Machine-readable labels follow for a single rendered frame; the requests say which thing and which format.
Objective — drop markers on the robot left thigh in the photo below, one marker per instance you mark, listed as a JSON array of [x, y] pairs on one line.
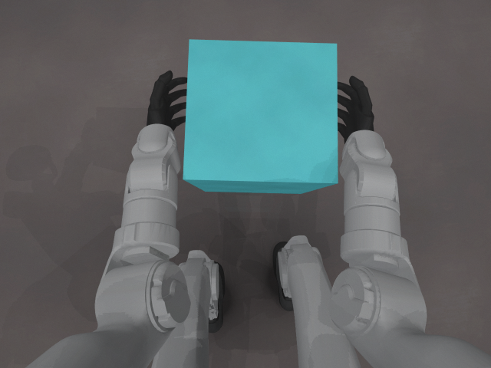
[[188, 345]]

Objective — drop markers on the right robot forearm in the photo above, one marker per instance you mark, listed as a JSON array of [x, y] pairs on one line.
[[372, 235]]

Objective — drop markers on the robot left hand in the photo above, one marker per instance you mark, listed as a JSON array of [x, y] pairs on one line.
[[159, 110]]

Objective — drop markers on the left robot forearm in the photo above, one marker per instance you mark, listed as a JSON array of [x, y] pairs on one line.
[[148, 228]]

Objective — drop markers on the robot right upper arm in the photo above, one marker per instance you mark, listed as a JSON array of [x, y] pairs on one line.
[[384, 316]]

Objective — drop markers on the robot right hand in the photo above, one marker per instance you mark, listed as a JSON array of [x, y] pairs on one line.
[[359, 115]]

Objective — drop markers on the carton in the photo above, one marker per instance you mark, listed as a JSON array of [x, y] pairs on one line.
[[261, 116]]

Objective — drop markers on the right robot foot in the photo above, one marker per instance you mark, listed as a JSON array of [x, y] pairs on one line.
[[286, 302]]

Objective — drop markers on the robot left upper arm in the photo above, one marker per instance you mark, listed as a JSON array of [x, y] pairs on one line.
[[137, 308]]

